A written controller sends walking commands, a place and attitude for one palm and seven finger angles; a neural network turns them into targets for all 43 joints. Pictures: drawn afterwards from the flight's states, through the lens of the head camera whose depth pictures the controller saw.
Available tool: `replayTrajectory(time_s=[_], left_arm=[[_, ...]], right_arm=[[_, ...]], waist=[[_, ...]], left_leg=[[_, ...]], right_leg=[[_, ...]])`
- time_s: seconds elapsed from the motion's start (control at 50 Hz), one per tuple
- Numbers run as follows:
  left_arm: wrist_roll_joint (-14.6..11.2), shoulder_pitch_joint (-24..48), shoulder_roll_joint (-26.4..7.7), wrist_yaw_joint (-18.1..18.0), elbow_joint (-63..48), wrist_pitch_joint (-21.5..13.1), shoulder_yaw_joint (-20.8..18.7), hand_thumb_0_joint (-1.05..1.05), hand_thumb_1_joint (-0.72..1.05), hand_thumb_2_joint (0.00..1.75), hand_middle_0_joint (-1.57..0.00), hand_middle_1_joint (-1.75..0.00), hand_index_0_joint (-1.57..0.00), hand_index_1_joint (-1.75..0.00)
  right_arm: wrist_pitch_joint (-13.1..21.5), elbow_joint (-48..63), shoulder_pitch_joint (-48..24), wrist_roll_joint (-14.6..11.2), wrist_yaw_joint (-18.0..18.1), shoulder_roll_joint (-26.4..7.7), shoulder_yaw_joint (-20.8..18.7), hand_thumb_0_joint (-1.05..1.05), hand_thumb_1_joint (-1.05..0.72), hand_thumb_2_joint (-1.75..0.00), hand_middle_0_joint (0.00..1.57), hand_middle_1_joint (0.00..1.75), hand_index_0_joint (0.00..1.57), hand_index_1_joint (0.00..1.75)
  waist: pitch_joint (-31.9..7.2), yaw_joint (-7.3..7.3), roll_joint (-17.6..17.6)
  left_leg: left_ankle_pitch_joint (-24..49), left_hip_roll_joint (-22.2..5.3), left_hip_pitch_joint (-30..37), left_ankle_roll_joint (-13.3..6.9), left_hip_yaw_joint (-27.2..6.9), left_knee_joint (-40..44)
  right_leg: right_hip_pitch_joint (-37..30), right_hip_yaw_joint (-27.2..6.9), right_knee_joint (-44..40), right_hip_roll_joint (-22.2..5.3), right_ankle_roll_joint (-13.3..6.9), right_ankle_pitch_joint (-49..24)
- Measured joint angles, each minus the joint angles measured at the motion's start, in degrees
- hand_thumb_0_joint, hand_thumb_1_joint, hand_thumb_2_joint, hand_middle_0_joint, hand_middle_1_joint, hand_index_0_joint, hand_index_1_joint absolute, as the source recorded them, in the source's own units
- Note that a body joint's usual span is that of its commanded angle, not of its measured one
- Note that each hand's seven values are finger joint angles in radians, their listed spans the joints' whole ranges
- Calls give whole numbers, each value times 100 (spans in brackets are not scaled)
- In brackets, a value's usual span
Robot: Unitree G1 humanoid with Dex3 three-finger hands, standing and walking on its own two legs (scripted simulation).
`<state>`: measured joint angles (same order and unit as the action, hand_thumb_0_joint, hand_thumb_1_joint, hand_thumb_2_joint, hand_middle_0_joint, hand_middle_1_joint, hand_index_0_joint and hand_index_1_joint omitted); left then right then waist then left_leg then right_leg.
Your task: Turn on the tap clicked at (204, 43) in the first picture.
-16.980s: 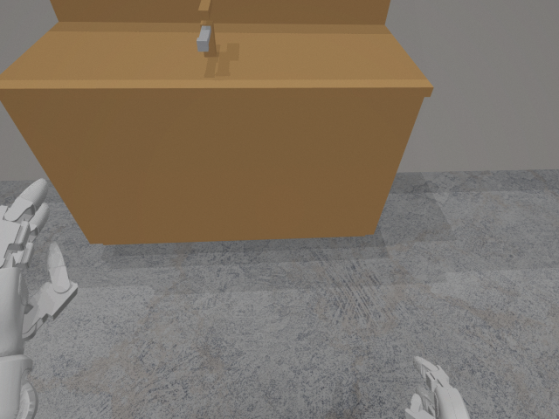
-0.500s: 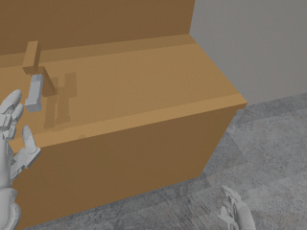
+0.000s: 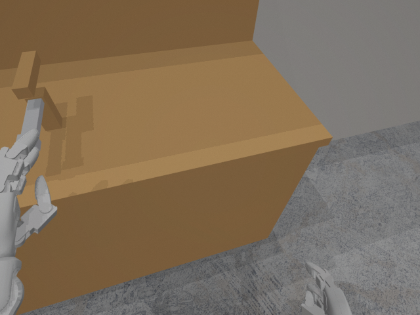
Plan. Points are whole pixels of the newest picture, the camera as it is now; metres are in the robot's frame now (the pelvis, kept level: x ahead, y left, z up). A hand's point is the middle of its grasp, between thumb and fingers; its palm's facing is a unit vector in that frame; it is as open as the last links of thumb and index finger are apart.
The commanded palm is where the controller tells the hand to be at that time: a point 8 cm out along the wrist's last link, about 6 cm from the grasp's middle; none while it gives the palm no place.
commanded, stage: come to a stop and stand still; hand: left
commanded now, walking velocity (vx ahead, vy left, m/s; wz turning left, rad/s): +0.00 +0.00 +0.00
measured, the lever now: (28, 142) +0.36 +0.38 +0.11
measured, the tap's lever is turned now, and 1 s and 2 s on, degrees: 0 0 0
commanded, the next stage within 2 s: look again from close up in 0.48 s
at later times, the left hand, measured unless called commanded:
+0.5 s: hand (43, 192) +0.23 +0.26 +0.17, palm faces +0.41 -0.84 -0.36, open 7.4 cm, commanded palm +0.18 +0.29 +0.18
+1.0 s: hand (44, 197) +0.23 +0.26 +0.16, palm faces +0.42 -0.83 -0.37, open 7.4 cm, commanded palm +0.17 +0.29 +0.18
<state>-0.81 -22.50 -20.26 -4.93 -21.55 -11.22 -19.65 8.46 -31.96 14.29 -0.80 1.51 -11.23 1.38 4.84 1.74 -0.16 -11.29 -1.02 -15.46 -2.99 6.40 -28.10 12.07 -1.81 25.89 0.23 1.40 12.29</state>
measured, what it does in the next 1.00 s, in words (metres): stands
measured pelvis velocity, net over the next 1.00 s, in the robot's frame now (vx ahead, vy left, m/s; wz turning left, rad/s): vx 0.01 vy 0.00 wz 0.03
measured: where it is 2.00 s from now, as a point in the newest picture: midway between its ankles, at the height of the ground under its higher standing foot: outside the picture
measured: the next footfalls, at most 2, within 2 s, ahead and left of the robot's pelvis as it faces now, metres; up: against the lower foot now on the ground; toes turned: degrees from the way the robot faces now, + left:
none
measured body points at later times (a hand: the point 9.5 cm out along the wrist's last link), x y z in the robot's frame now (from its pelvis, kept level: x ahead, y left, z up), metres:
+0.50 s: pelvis +0.02 +0.01 +0.00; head +0.04 +0.03 +0.45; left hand +0.21 +0.30 +0.18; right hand +0.22 -0.20 -0.06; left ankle +0.05 +0.08 -0.74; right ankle +0.02 -0.14 -0.74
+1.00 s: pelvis +0.01 +0.00 +0.01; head +0.03 +0.01 +0.46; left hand +0.20 +0.30 +0.18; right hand +0.19 -0.22 -0.07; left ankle +0.05 +0.08 -0.74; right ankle +0.02 -0.14 -0.74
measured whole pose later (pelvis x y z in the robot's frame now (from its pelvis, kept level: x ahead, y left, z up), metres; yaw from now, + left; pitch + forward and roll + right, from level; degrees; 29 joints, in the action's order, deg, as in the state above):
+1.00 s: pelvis +0.01 +0.00 +0.01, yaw +1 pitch +0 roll -1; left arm -1.9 -23.9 -19.9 -7.8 -24.6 -9.5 -18.9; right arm 4.9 -32.7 12.3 -0.2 3.3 -11.6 1.0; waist 2.1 1.1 0.6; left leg -9.7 0.1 -13.6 -3.1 5.1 -23.4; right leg 9.0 -0.5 19.8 -0.7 1.8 10.4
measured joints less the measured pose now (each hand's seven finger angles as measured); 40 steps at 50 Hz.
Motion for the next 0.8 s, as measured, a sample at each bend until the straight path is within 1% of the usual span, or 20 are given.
replayTrajectory(time_s=[0.04, 0.08, 0.18, 0.26, 0.36, 0.46, 0.54, 0.8], left_arm=[[-22, 133, 22, -72, -75, -11, -93, 2, 88, 90, -21, -30, -22, -31], [-46, 174, 36, -123, -213, -44, -143, 2, 88, 90, -21, -30, -22, -31], [-81, 52, 0, -131, -422, -117, -89, 2, 89, 90, -21, -30, -21, -31], [-109, -69, -79, -97, -407, -38, -39, 2, 89, 90, -21, -30, -21, -31], [-148, -137, -128, -101, -438, 93, -42, 2, 89, 90, -21, -30, -21, -31], [-157, -99, -71, -151, -542, 148, -3, 2, 89, 90, -21, -30, -21, -31], [-150, -26, -14, -183, -498, 153, 37, 2, 89, 90, -21, -30, -21, -31], [-112, -84, 54, -254, -294, 196, 97, 2, 89, 90, -20, -30, -21, -31]], right_arm=[[40, -57, -33, 19, -5, -28, -1, 2, -90, -90, 20, 29, 21, 30], [56, -92, -93, 35, -18, -46, -9, 2, -90, -90, 20, 29, 21, 30], [-4, -52, -272, 45, -32, -51, -46, 2, -90, -90, 20, 29, 21, 30], [-100, 57, -391, 38, 2, -28, -51, 2, -90, -90, 20, 29, 21, 30], [-195, 141, -459, 42, 36, 11, -14, 2, -90, -90, 20, 29, 21, 30], [-247, 133, -445, 58, 58, 37, 31, 2, -90, -90, 20, 29, 21, 30], [-285, 96, -406, 64, 77, 56, 65, 2, -90, -90, 20, 29, 21, 30], [-365, -21, -210, 62, 151, 26, 48, 2, -90, -90, 20, 30, 21, 30]], waist=[[6, 12, -21], [-21, -6, -41], [-160, -82, -74], [-212, -109, -91], [-204, -64, -116], [-200, 23, -109], [-235, 52, -64], [-305, -22, 43]], left_leg=[[-25, -13, 17, 14, -28, -5], [-49, -18, 35, 25, -39, 6], [-79, -1, 79, 25, -25, 91], [-76, 37, 115, 9, -11, 164], [-61, 70, 140, -8, -28, 209], [-30, 99, 175, -21, -47, 247], [17, 118, 194, -30, -65, 299], [163, 138, 198, -35, -106, 465]], right_leg=[[-49, 26, -51, 13, -9, 4], [-90, 36, -106, 20, -12, 6], [-149, 21, -234, 4, 7, 6], [-171, 9, -275, -31, 28, 18], [-204, 28, -314, -61, 45, 17], [-246, 49, -344, -87, 60, -2], [-276, 69, -401, -103, 68, -45], [-307, 112, -593, -114, 69, -193]])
